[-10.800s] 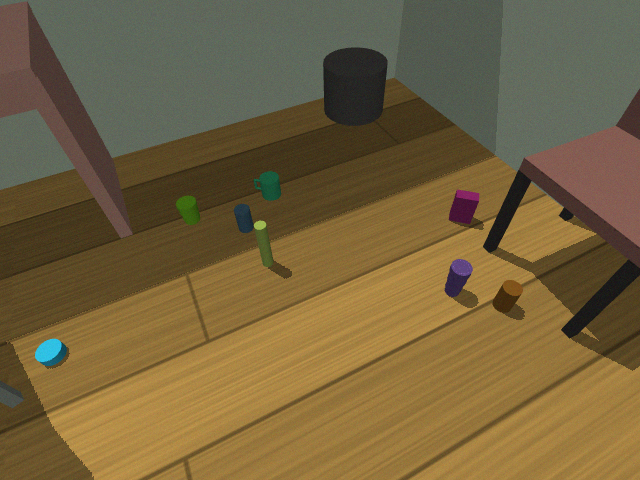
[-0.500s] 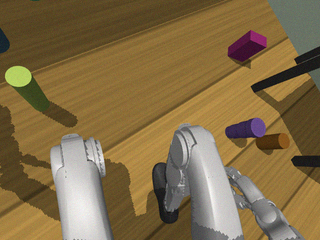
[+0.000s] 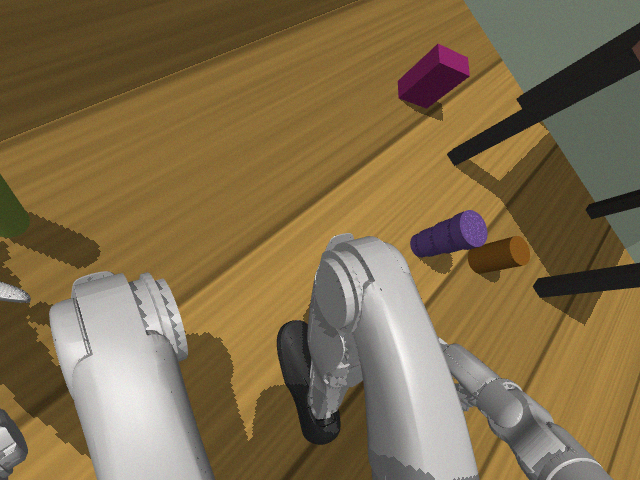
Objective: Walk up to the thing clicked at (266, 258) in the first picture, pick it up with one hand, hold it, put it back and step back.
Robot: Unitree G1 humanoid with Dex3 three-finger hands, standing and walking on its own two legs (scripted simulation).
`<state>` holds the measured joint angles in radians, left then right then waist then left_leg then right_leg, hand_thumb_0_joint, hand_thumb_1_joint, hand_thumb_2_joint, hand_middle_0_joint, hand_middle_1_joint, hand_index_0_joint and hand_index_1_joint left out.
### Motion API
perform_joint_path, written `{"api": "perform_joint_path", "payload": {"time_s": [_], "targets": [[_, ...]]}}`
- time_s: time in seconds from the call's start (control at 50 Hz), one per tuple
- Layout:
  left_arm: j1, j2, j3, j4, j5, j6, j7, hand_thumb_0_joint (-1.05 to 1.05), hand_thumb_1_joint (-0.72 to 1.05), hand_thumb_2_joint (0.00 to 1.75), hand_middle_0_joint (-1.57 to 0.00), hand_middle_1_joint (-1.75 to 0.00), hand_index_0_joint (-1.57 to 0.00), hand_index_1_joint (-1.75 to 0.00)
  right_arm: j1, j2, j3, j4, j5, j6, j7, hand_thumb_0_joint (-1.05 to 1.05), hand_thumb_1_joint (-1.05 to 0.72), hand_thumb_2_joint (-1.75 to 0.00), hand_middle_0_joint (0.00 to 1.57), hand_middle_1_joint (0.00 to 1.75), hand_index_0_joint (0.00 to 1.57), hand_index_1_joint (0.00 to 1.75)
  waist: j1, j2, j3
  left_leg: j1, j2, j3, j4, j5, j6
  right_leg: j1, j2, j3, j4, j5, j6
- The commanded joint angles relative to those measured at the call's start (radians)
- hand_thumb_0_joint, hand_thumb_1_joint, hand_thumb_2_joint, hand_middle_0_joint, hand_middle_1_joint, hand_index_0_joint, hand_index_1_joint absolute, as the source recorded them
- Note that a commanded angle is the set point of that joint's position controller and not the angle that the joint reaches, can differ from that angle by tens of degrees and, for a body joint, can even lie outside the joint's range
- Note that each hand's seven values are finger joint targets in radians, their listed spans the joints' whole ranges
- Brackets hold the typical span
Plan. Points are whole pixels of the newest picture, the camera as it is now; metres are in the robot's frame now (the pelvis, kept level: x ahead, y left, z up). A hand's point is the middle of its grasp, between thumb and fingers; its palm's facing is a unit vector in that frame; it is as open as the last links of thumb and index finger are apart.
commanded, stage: close in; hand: left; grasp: from the side
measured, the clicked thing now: out of the picture +0.44 +0.30 -0.17
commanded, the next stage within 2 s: close in 0.46 s
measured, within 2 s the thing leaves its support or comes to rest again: leaves its support in 1.68 s
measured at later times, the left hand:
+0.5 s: hand out of the picture +0.41 +0.29 -0.15, palm faces +0.27 -0.96 +0.02, open 17.4 cm
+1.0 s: hand (1, 203) +0.43 +0.28 -0.16, palm faces +0.31 -0.95 +0.01, open 11.0 cm
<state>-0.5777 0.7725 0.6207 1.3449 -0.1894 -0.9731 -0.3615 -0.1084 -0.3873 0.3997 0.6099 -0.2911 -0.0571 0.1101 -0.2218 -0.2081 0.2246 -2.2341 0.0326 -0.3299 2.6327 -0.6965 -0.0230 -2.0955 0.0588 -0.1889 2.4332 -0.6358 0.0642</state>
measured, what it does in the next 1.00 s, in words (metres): stands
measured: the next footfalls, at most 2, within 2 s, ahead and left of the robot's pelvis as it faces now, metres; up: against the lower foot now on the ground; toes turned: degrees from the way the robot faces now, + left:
none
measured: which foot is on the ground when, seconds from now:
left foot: down 0.00-1.00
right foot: down 0.00-1.00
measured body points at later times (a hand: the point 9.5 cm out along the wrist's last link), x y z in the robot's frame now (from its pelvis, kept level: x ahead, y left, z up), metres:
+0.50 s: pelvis +0.00 +0.01 +0.00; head +0.21 +0.18 +0.35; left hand +0.39 +0.34 -0.15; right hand +0.18 -0.24 -0.04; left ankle +0.08 +0.13 -0.25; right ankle +0.13 -0.12 -0.25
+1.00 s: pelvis +0.00 +0.01 +0.00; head +0.22 +0.18 +0.34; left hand +0.40 +0.33 -0.15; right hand +0.17 -0.24 -0.04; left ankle +0.08 +0.13 -0.25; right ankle +0.13 -0.12 -0.25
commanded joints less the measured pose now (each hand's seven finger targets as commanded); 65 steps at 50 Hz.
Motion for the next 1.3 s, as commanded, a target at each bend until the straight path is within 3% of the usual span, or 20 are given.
{"api": "perform_joint_path", "payload": {"time_s": [0.0, 0.08, 0.32, 0.38, 0.52, 0.56, 0.62, 0.66, 0.74, 0.94, 1.06, 1.14, 1.16, 1.18, 1.28], "targets": [[-0.181, 0.178, -0.045, -0.150, -0.008, -0.084, 0.023, 0.00, -0.61, 0.00, -0.06, -0.06, -0.06, -0.06, 0.021, -0.336, -0.119, -0.033, 0.001, 0.003, -0.015, 0.00, -0.94, -0.91, 0.20, 0.30, 0.20, 0.30, -0.058, 0.482, -0.594, 0.405, 0.036, 0.113, -0.320, 0.092, 0.001, 0.249, 0.025, -0.118, -0.182, 0.142, -0.077], [-0.197, 0.162, -0.064, -0.125, -0.010, -0.103, 0.062, 0.00, -0.61, 0.02, -0.06, -0.07, -0.06, -0.06, 0.018, -0.331, -0.106, -0.039, 0.000, 0.013, -0.006, 0.00, -0.93, -0.91, 0.20, 0.30, 0.20, 0.30, -0.066, 0.439, -0.564, 0.360, 0.030, 0.107, -0.312, 0.045, 0.008, 0.253, 0.027, -0.123, -0.193, 0.109, -0.074], [-0.205, 0.157, -0.101, -0.124, 0.046, -0.146, 0.155, 0.00, -0.53, 0.08, -0.05, -0.08, -0.05, -0.07, -0.006, -0.334, -0.087, -0.045, -0.026, 0.044, 0.007, 0.00, -0.92, -0.90, 0.20, 0.30, 0.20, 0.30, -0.071, 0.505, -0.539, 0.414, 0.038, 0.086, -0.329, 0.081, -0.008, 0.238, 0.030, -0.131, -0.169, 0.142, -0.079], [-0.220, 0.132, -0.118, -0.116, 0.044, -0.150, 0.172, 0.00, -0.54, 0.10, -0.05, -0.08, -0.05, -0.08, -0.005, -0.330, -0.082, -0.049, -0.028, 0.048, 0.011, 0.00, -0.92, -0.91, 0.20, 0.30, 0.20, 0.30, -0.088, 0.481, -0.533, 0.390, 0.034, 0.084, -0.321, 0.075, -0.004, 0.250, 0.033, -0.134, -0.175, 0.141, -0.076], [-0.217, 0.117, -0.137, -0.128, 0.050, -0.156, 0.207, 0.00, -0.54, 0.12, -0.05, -0.08, -0.05, -0.09, -0.007, -0.322, -0.071, -0.053, -0.034, 0.056, 0.016, 0.00, -0.92, -0.91, 0.20, 0.30, 0.20, 0.30, -0.086, 0.468, -0.551, 0.404, 0.036, 0.078, -0.313, 0.105, -0.005, 0.266, 0.038, -0.136, -0.176, 0.166, -0.075], [-0.221, 0.112, -0.145, -0.109, 0.051, -0.157, 0.215, 0.00, -0.44, 0.17, -0.13, -0.12, -0.12, -0.13, -0.004, -0.325, -0.069, -0.050, -0.034, 0.060, 0.016, 0.00, -0.90, -0.90, 0.20, 0.30, 0.20, 0.30, -0.097, 0.470, -0.539, 0.399, 0.036, 0.074, -0.315, 0.099, -0.005, 0.265, 0.039, -0.139, -0.176, 0.164, -0.074], [-0.238, 0.143, -0.134, -0.125, 0.059, -0.164, 0.234, 0.00, -0.29, 0.28, -0.28, -0.26, -0.27, -0.26, -0.011, -0.323, -0.064, -0.052, -0.036, 0.066, 0.016, 0.00, -0.90, -0.90, 0.20, 0.30, 0.20, 0.30, -0.088, 0.483, -0.533, 0.397, 0.038, 0.073, -0.319, 0.080, -0.005, 0.263, 0.040, -0.139, -0.179, 0.147, -0.076], [-0.240, 0.154, -0.121, -0.121, 0.059, -0.169, 0.244, 0.00, -0.20, 0.34, -0.32, -0.30, -0.31, -0.31, -0.014, -0.323, -0.058, -0.057, -0.039, 0.069, 0.016, 0.00, -0.89, -0.90, 0.20, 0.30, 0.20, 0.30, -0.088, 0.474, -0.536, 0.388, 0.038, 0.072, -0.315, 0.080, -0.003, 0.269, 0.041, -0.141, -0.179, 0.148, -0.075], [-0.263, 0.157, -0.137, -0.108, 0.071, -0.169, 0.259, 0.00, -0.04, 0.42, -0.41, -0.37, -0.39, -0.38, -0.017, -0.323, -0.052, -0.055, -0.042, 0.074, 0.014, 0.00, -0.89, -0.90, 0.20, 0.30, 0.20, 0.30, -0.106, 0.488, -0.516, 0.383, 0.040, 0.070, -0.316, 0.072, -0.003, 0.265, 0.042, -0.142, -0.180, 0.145, -0.075], [-0.245, 0.179, -0.123, -0.091, 0.072, -0.161, 0.275, 0.00, 0.34, 0.65, -0.64, -0.62, -0.63, -0.62, -0.006, -0.324, -0.043, -0.059, -0.044, 0.086, 0.013, 0.00, -0.87, -0.89, 0.20, 0.30, 0.20, 0.30, -0.098, 0.476, -0.541, 0.392, 0.042, 0.067, -0.311, 0.098, -0.001, 0.292, 0.049, -0.147, -0.187, 0.169, -0.073], [-0.263, 0.180, -0.125, -0.095, 0.073, -0.159, 0.287, 0.00, 0.58, 0.82, -0.82, -0.78, -0.81, -0.78, 0.001, -0.325, -0.038, -0.054, -0.044, 0.092, 0.011, 0.00, -0.86, -0.89, 0.20, 0.30, 0.20, 0.30, -0.112, 0.476, -0.541, 0.396, 0.044, 0.062, -0.305, 0.118, -0.001, 0.299, 0.049, -0.148, -0.188, 0.191, -0.071], [-0.284, 0.190, -0.131, -0.102, 0.082, -0.158, 0.290, 0.00, 0.71, 0.93, -0.94, -0.91, -0.93, -0.90, -0.002, -0.326, -0.038, -0.054, -0.046, 0.096, 0.009, 0.00, -0.86, -0.89, 0.20, 0.30, 0.20, 0.30, -0.118, 0.491, -0.529, 0.403, 0.048, 0.058, -0.313, 0.111, -0.002, 0.288, 0.048, -0.149, -0.188, 0.183, -0.072], [-0.283, 0.208, -0.121, -0.097, 0.084, -0.155, 0.289, 0.00, 0.69, 0.99, -0.99, -0.98, -0.99, -0.98, 0.006, -0.328, -0.040, -0.051, -0.046, 0.100, 0.009, 0.00, -0.87, -0.89, 0.20, 0.30, 0.20, 0.30, -0.114, 0.491, -0.531, 0.396, 0.047, 0.062, -0.310, 0.102, 0.000, 0.292, 0.050, -0.148, -0.191, 0.175, -0.072], [-0.288, 0.183, -0.144, -0.098, 0.087, -0.152, 0.285, 0.00, 0.68, 1.03, -1.05, -1.05, -1.05, -1.05, -0.002, -0.326, -0.039, -0.056, -0.046, 0.100, 0.009, 0.00, -0.87, -0.89, 0.20, 0.30, 0.20, 0.30, -0.119, 0.493, -0.531, 0.404, 0.048, 0.057, -0.314, 0.102, -0.003, 0.281, 0.048, -0.151, -0.189, 0.177, -0.072], [-0.312, 0.202, -0.137, -0.111, 0.087, -0.145, 0.289, 0.00, 0.71, 1.14, -1.17, -1.18, -1.17, -1.18, 0.003, -0.329, -0.040, -0.054, -0.044, 0.105, 0.008, 0.00, -0.87, -0.89, 0.20, 0.30, 0.20, 0.30, -0.121, 0.499, -0.515, 0.395, 0.048, 0.054, -0.322, 0.090, -0.001, 0.274, 0.047, -0.154, -0.190, 0.166, -0.072]]}}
